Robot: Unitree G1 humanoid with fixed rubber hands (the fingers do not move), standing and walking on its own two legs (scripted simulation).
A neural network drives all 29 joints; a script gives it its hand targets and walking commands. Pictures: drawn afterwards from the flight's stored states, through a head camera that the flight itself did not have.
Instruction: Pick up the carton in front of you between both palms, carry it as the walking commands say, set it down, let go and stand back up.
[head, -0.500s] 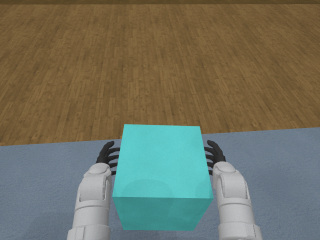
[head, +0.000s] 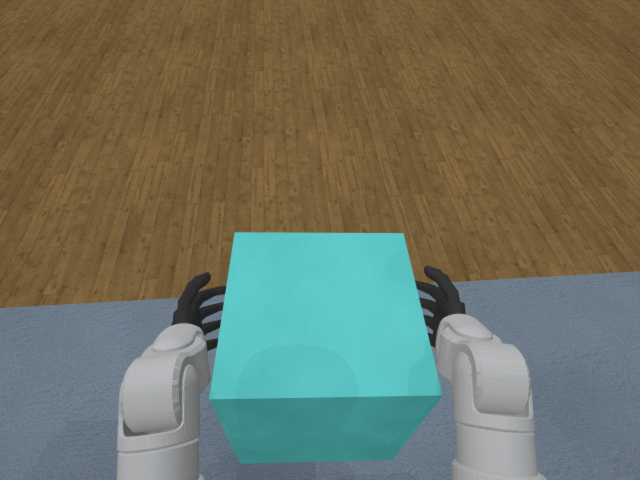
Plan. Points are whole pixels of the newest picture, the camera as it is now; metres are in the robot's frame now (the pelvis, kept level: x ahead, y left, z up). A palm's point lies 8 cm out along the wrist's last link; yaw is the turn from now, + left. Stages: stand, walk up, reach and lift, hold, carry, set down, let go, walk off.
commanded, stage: carry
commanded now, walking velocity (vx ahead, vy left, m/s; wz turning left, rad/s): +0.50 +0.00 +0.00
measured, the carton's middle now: (318, 353) +0.29 +0.01 +0.02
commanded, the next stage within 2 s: none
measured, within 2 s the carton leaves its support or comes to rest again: neither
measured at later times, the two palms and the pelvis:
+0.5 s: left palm (264, 196) +0.55 +0.10 +0.08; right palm (435, 196) +0.57 -0.20 +0.07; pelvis +0.29 -0.06 +0.01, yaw +2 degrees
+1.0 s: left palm (268, 90) +0.92 +0.12 +0.11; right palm (396, 94) +0.90 -0.17 +0.11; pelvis +0.63 -0.01 +0.01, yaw -3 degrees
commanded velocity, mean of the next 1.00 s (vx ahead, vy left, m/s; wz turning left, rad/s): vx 0.50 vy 0.00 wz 0.00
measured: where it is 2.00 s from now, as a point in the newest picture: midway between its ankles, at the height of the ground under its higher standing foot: (330, 237)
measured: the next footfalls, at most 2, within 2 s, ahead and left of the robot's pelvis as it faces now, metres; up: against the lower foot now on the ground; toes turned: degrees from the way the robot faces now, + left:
right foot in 0.34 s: +0.36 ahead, -0.13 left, +0.00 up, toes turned -13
left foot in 0.82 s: +0.71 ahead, +0.06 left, +0.00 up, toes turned +12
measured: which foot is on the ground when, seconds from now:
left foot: down 0.00-0.34, up 0.36-0.80, down 0.82-1.00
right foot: down 0.00-0.00, up 0.02-0.32, down 0.34-0.86, up 0.88-1.00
